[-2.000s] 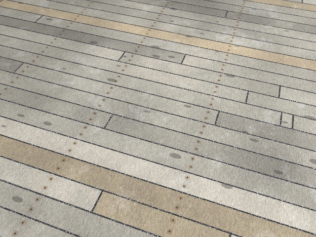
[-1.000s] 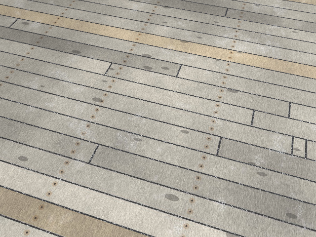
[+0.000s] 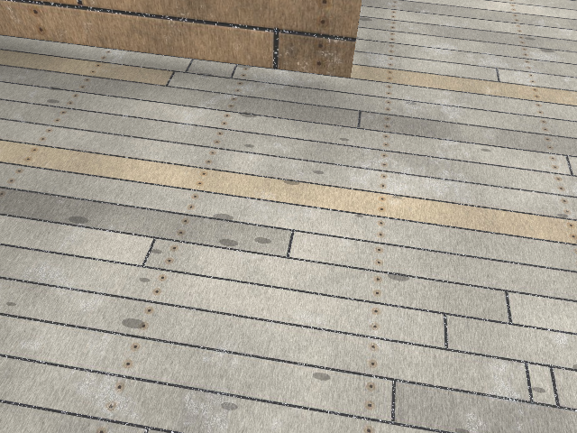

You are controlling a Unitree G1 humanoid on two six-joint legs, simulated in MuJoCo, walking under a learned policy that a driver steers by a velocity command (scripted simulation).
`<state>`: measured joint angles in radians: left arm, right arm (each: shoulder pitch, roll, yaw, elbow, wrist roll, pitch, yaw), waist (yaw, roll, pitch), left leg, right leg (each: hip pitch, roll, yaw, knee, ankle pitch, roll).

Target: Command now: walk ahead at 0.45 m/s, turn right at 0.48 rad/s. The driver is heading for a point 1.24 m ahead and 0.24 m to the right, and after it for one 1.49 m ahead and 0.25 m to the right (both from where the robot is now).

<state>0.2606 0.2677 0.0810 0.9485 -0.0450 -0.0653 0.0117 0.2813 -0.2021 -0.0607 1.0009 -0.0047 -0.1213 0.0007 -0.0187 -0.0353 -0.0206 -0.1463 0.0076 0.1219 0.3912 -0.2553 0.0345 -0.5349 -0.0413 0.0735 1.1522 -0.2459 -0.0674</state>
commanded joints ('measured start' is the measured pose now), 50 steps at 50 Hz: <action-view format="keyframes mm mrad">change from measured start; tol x32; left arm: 1 -1 7 11 -51 5 12 -15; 13 -353 -12 -11 -239 15 13 -83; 20 142 227 75 -173 37 17 -44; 50 67 38 -12 -121 46 111 21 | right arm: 1 43 -102 -16 -20 -14 -7 -10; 50 -248 -155 0 -280 -24 86 5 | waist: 1 5 119 84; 13 -32 96 143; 20 143 -80 -348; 50 56 198 -61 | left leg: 1 91 238 -148 -222 299 68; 11 213 279 68 -234 445 83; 16 261 290 130 124 1144 59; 18 -74 218 129 634 757 -8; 19 -520 11 12 1001 -298 -55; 20 -622 -19 -215 1104 -321 -31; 39 -296 8 -151 83 300 0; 42 289 323 -423 134 1124 263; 47 -107 265 -453 -108 106 186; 50 -237 165 -306 -141 29 149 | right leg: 1 -209 -62 35 -14 117 1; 12 -221 -29 -132 -472 232 -19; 17 335 133 -220 -570 110 -138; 20 981 -298 776 -859 -138 -390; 30 236 -32 55 -861 776 -181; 40 447 -55 163 -579 598 -70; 43 78 112 77 -78 -451 78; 50 259 24 -47 -376 -196 115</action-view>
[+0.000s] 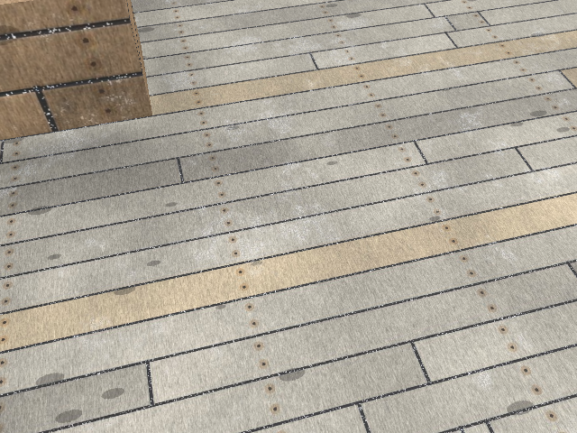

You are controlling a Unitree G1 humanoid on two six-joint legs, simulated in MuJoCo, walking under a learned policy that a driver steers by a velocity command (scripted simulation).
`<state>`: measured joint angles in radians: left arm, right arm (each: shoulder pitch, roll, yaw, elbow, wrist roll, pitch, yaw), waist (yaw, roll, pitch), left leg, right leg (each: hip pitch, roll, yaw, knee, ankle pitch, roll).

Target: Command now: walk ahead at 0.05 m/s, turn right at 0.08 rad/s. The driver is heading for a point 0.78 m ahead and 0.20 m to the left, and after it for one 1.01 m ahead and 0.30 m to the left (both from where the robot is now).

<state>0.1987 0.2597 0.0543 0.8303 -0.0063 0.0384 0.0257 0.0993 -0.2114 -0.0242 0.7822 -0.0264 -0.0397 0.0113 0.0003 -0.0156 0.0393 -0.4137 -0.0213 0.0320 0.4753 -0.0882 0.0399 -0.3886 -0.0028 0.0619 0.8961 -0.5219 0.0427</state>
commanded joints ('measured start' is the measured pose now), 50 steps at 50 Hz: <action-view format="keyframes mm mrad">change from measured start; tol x32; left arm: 1 141 48 16 9 8 1 5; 50 -72 135 46 -153 5 -85 27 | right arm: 1 -55 -141 -36 -52 4 6 -9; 50 110 -222 -109 -140 30 64 -31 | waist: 1 41 169 -143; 50 -17 -133 -52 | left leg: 1 43 191 -203 -211 -164 142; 24 35 23 -17 161 -108 49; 27 419 344 -656 -118 410 325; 42 129 143 -505 -153 -106 143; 46 -278 -91 -192 426 -511 -30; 50 -364 5 -149 723 -234 -80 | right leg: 1 155 -9 -46 -194 163 -5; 8 -47 -84 68 -542 -33 -97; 23 182 -304 108 -391 657 -196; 27 -248 69 -26 284 -174 23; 29 -286 16 52 414 -106 4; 44 285 -54 65 -535 323 -61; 46 244 -415 505 -677 257 -291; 50 267 -263 255 -700 35 -191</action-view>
